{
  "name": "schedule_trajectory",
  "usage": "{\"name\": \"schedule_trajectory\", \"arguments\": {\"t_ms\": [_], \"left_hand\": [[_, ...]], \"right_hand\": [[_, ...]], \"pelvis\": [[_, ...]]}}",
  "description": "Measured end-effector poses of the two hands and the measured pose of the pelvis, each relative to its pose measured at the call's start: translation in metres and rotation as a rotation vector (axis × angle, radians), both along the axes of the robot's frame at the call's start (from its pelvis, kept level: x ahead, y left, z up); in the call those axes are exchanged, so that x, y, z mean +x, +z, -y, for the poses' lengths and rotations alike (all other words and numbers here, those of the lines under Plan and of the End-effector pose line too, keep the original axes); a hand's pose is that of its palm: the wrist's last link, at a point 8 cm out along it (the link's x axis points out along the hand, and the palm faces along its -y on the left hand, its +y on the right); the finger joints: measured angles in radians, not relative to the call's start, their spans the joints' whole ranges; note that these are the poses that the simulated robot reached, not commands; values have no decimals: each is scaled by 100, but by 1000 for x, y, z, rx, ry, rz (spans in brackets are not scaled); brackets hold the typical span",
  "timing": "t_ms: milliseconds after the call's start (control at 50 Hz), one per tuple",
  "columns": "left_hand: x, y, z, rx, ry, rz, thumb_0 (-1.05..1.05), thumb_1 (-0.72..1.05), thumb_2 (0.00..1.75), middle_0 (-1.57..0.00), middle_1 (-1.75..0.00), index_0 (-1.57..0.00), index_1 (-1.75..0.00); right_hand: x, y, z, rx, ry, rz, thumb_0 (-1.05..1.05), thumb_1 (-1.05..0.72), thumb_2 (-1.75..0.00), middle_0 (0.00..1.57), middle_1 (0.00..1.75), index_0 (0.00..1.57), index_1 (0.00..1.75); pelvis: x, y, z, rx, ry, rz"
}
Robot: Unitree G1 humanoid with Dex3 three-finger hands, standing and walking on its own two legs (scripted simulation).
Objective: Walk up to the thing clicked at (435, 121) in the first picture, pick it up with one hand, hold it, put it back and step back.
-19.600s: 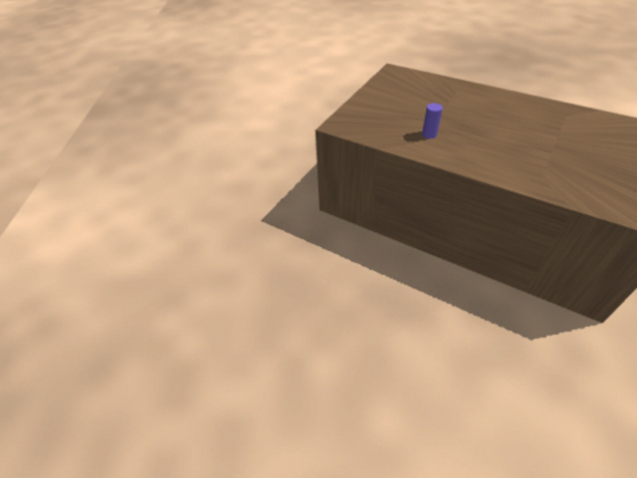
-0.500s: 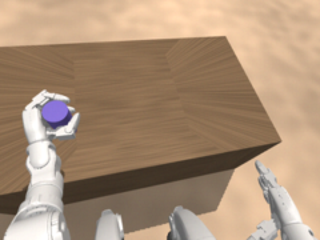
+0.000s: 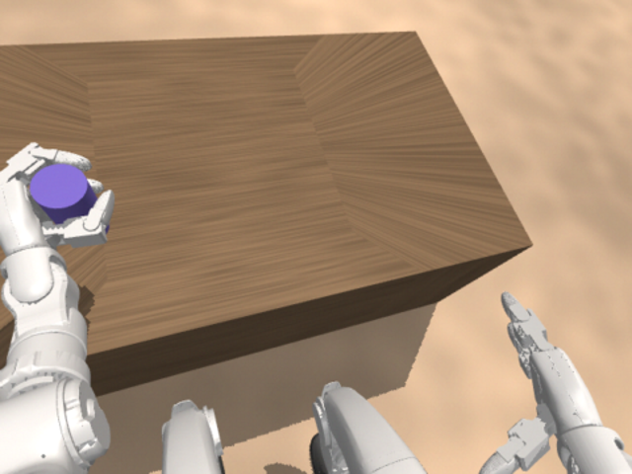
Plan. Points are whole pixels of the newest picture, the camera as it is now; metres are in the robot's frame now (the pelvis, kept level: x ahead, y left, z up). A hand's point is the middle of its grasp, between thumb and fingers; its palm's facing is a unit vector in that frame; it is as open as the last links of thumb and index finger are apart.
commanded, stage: crouch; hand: left
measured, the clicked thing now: (74, 207) +0.49 +0.21 -0.03
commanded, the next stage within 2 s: lower in 0.04 s
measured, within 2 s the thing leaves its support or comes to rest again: rests again in 1.42 s
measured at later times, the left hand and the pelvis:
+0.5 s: hand (91, 208) +0.51 +0.20 -0.07, palm faces +0.19 -0.98 -0.03, open 7.3 cm; pelvis +0.00 +0.00 -0.03, yaw -1 degrees
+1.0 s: hand (101, 214) +0.52 +0.20 -0.10, palm faces +0.17 -0.98 -0.04, open 7.3 cm; pelvis -0.01 +0.00 -0.05, yaw -2 degrees
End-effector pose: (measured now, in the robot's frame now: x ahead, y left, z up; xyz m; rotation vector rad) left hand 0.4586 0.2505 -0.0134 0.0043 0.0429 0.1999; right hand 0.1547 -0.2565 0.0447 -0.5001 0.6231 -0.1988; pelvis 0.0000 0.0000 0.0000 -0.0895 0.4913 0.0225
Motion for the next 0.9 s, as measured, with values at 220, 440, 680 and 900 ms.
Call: {"name": "schedule_trajectory", "arguments": {"t_ms": [220,440,680,900], "left_hand": [[14,-11,-2,2,-10,-7,-3,-17,122,-85,-108,-94,-113],[17,-43,-3,12,-9,-36,-3,-17,122,-85,-108,-94,-113],[27,-65,-1,18,-7,-28,-3,-17,122,-85,-108,-94,-113],[32,-81,-1,23,-20,-40,-3,-17,122,-85,-108,-94,-113]], "right_hand": [[4,2,-2,-29,-3,7,-1,51,-6,6,5,6,5],[7,-3,0,-64,18,9,-1,51,-6,6,5,6,5],[2,-5,2,-113,22,17,-1,50,-6,6,5,6,5],[1,-3,-3,-138,31,28,-1,50,-6,6,5,6,6]], "pelvis": [[3,-6,-3,-8,-4,-25],[2,-20,-2,-15,-7,-54],[-3,-38,1,-26,-11,-80],[-5,-47,-3,-33,-17,-94]]}}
